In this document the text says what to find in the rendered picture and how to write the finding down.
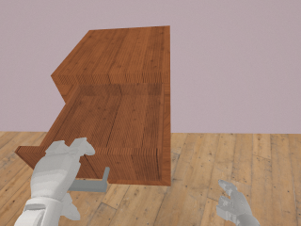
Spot robot left forearm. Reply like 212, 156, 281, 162
14, 197, 64, 226

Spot robot left hand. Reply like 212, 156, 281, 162
30, 137, 95, 220

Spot handle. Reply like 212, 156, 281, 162
68, 167, 110, 193

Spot robot right hand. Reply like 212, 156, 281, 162
215, 179, 253, 224

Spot drawer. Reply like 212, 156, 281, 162
15, 82, 165, 182

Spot robot right forearm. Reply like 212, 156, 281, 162
235, 214, 261, 226

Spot cabinet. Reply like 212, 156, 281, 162
51, 25, 171, 186

